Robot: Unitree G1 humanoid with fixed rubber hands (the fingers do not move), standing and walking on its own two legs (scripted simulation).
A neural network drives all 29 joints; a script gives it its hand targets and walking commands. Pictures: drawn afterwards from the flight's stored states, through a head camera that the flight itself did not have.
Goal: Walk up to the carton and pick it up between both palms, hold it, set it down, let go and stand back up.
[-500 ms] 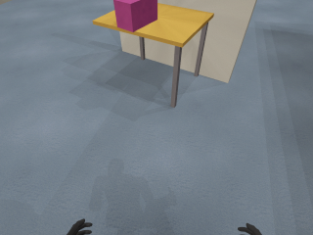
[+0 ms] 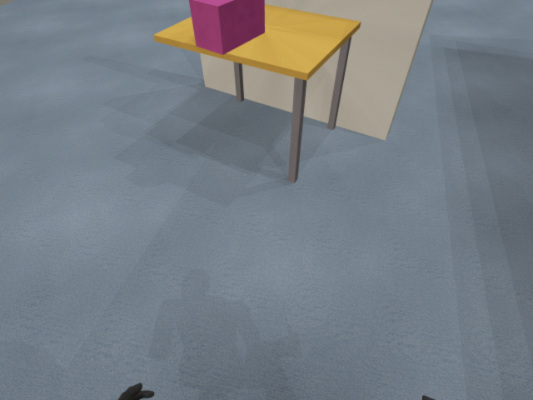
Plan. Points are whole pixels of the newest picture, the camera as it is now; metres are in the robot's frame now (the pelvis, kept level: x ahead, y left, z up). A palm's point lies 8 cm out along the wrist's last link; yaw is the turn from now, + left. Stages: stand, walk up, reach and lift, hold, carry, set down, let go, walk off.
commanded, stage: stand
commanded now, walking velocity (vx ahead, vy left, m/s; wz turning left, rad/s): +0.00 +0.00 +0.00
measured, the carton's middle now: (229, 17) +1.63 +0.21 -0.03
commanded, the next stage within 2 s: walk up in 0.38 s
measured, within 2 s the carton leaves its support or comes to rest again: neither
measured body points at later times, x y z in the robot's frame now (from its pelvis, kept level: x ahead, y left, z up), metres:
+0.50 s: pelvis +0.00 +0.00 +0.00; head +0.01 +0.00 +0.45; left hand +0.11 +0.25 -0.11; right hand +0.11 -0.25 -0.11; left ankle +0.02 +0.12 -0.73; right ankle +0.02 -0.12 -0.73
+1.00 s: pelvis +0.09 +0.11 -0.02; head +0.08 +0.11 +0.43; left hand +0.16 +0.40 -0.14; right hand +0.15 -0.18 -0.11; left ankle +0.14 +0.23 -0.73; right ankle +0.02 -0.09 -0.69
